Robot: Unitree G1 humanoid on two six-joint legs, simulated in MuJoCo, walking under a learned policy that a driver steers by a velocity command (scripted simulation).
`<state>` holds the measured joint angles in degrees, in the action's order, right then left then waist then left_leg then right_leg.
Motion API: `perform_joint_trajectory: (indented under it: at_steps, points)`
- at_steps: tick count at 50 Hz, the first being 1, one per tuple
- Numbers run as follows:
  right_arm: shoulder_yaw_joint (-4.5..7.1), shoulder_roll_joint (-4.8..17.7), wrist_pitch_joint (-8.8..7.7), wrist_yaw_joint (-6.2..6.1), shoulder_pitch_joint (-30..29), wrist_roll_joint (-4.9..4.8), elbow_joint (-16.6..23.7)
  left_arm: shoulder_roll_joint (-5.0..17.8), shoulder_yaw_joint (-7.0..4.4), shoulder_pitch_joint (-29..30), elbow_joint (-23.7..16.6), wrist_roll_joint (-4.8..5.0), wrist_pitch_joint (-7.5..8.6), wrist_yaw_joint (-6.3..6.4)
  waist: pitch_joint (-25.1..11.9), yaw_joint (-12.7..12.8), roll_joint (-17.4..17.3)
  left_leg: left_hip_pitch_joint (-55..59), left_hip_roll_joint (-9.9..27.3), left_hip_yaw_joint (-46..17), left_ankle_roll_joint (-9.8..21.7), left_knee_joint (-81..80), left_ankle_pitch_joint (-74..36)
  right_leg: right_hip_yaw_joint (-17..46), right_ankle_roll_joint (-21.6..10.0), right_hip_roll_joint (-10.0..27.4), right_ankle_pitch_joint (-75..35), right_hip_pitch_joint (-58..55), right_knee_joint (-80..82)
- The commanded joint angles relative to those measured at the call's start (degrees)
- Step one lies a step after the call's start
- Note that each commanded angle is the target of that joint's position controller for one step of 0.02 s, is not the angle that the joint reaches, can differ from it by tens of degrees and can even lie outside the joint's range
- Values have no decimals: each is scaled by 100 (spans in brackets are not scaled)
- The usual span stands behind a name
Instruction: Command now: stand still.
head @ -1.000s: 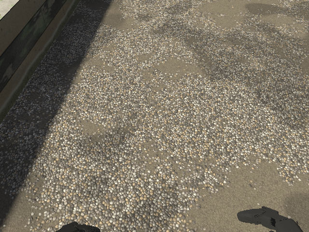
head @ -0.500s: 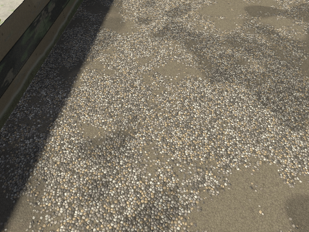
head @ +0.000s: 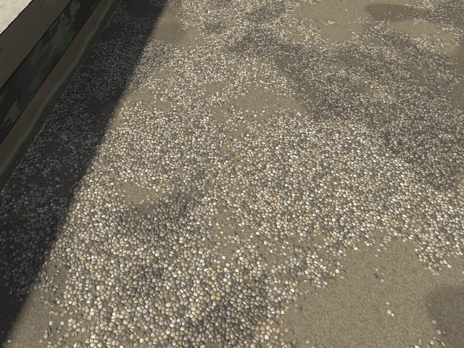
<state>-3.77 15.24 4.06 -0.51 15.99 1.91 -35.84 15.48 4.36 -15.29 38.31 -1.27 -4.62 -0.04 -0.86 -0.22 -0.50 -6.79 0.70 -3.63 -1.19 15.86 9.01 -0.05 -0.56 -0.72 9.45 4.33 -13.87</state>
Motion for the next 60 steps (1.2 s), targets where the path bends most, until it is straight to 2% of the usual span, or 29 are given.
perform_joint_trajectory:
  at_steps: [1,2,3,7,8,10,13,17,30,31,32,33,34,37,38,39,40,41,45,55,56,57,58,60]
  points:
    - [187,586,-76,-23,-11,-1,388,624,-185,13,-316,3,57,28,-18,8,13,-240,417,-453,339,-181,-943,653,-306,545,-858,-166,183]
    - [160,395,-55,-23,143,55,260,435,-153,-114,-175,-98,48,44,-14,-1,-23,-274,352,-398,387,-212,-161,618,-334,485,-94,-128,215]
    - [163,380,-46,-17,156,35,252,418,-154,-89,-167,-88,48,43,200,-1,-14,-406,339,-412,403,-261,14,624,-337,467,107,1,274]
    - [168,410,-73,-65,141,32,249,431,-139,7,-135,-74,103,87,295,-9,29,-454,288,-367,391,-312,427,635,-345,418,729,142,409]
    - [164,506,-117,-71,-54,-6,417,514,-133,189,-304,22,127,81,345,11,39,-458,328,-420,330,-286,-300,658,-330,429,17,92,365]
    - [120,465,-157,-87,-24,49,468,477,-87,108,-320,-37,135,108,35,23,1,-302,300,-361,286,-173,-553,626,-342,414,-349,-159,233]
    - [40,374,-181,-79,-81,105,609,418,-13,177,-438,-106,117,126,-17,36,14,-328,215,-266,254,-50,-566,602,-358,371,-475,-233,122]
    - [-26,366,-204,-54,-198,155,812,447,43,314,-612,-159,109,105,-14,33,42,-376,167,-197,224,112,-627,614,-379,366,-663,-213,-8]
    - [-155,454,-221,18,-843,234,1286,503,151,858,-1134,-294,191,3,-266,31,9,-193,291,-329,237,310,-1292,671,-256,418,-1057,-148,-349]
    - [-191,425,-232,53,-1064,211,1438,416,196,892,-1278,-361,241,-52,-171,130,35,-357,302,-365,230,346,-1618,654,-271,456,-1449,-147,-477]
    - [-199,430,-229,55,-1088,234,1459,421,202,879,-1286,-388,263,-76,-347,122,31,-282,313,-371,228,369,-1716,670,-273,482,-1566,-204,-539]
    - [-179,470,-218,23,-933,278,1354,531,165,889,-1212,-323,240,-47,-569,15,11,-29,327,-353,235,359,-1459,708,-240,466,-1198,-201,-458]
    - [-183,485,-217,23,-1000,268,1382,544,167,955,-1273,-297,240,-44,-477,22,-2,-37,333,-369,238,362,-1399,703,-210,460,-1061,-104,-433]
    - [-194,503,-204,31,-1103,254,1407,547,177,1061,-1349,-303,257,-54,-399,9,-10,-84,368,-421,262,336,-1311,716,-169,473,-883,-19,-402]
    - [-224,476,-215,67,-1306,227,1541,461,216,1081,-1472,-370,298,-102,-269,111,18,-275,365,-449,254,366,-1606,689,-191,503,-1290,-16,-530]
    - [-228,476,-217,70,-1307,248,1547,459,220,1044,-1464,-395,315,-120,-443,106,12,-217,372,-449,250,381,-1681,704,-200,530,-1408,-89,-583]
    - [-205,508,-213,38,-1133,288,1428,557,184,1033,-1382,-326,290,-86,-667,2,-15,22,387,-429,254,363,-1410,749,-177,516,-1026,-101,-490]
    - [-208,519,-215,38,-1187,275,1443,567,182,1079,-1426,-297,286,-79,-557,12,-23,-2,387,-439,255,366,-1342,742,-154,505,-896,-12,-460]
    - [-215,525,-211,50,-1254,255,1438,558,187,1150,-1477,-304,288,-78,-436,7,-14,-106,407,-481,276,328,-1232,748,-127,507,-749,50,-422]
    - [-226,526,-233,65,-1275,254,1407,557,185,1146,-1519,-301,288,-73,-467,14,16,-133,413,-508,278,324,-1231,768,-116,521,-790,23,-430]
    - [-255,488,-241,96,-1450,232,1537,477,220,1142,-1615,-360,321,-117,-335,114,51,-315,399,-522,263,365,-1524,738,-141,549,-1231,20,-550]
    - [-230,516,-235,64,-1236,276,1400,555,190,1106,-1502,-324,299,-85,-639,-2,29,-69,419,-502,266,332,-1290,789,-132,545,-923,-55,-469]
    - [-229,531,-235,63,-1255,269,1408,571,185,1120,-1526,-292,294,-79,-547,11,28,-74,415,-502,264,345,-1240,785,-123,535,-849,15,-445]
    - [-234,521,-232,63,-1266,266,1404,560,190,1155,-1536,-296,290,-74,-489,-1,26,-112,419,-510,268,325,-1181,791,-116,533,-796,43,-412]
